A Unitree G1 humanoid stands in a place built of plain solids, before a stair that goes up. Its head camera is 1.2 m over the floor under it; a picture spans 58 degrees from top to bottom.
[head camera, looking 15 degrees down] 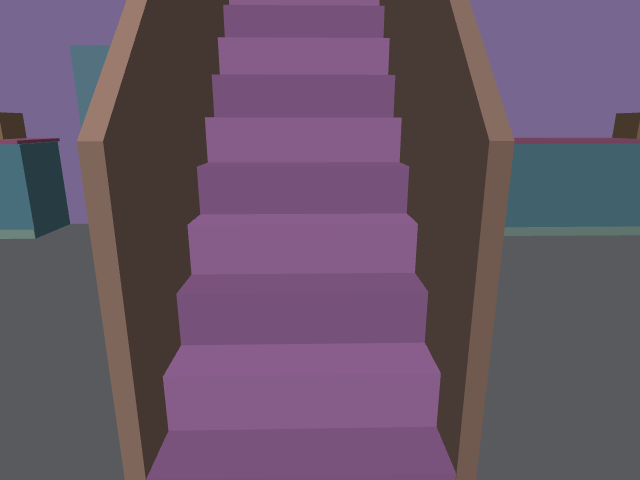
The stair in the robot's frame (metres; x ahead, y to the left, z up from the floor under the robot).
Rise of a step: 0.20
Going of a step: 0.20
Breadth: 0.90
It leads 1 degrees to the left of straight ahead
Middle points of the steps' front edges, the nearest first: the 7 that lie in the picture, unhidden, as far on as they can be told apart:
1.24 0.06 0.42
1.44 0.06 0.62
1.65 0.06 0.82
1.85 0.07 1.03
2.06 0.07 1.23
2.26 0.08 1.43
2.46 0.08 1.64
